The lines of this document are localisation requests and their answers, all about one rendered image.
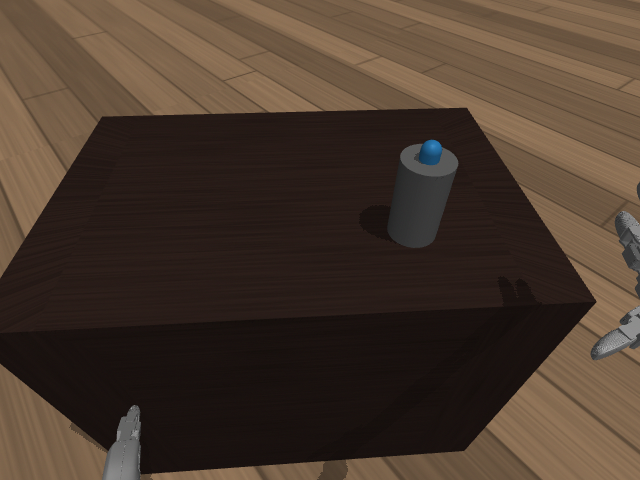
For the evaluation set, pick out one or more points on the right robot hand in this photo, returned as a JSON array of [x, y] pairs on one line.
[[628, 230]]

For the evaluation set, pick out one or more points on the bottle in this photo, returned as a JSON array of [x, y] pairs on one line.
[[423, 183]]

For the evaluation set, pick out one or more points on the left robot hand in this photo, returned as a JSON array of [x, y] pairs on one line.
[[123, 458]]

